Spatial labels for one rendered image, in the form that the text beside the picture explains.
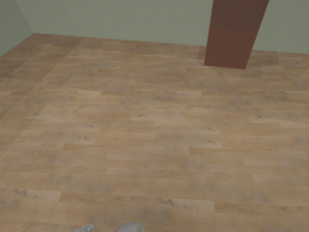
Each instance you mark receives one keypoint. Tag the cupboard door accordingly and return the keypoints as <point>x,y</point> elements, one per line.
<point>237,15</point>

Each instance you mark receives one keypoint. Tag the robot left thigh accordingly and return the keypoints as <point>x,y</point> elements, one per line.
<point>131,227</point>

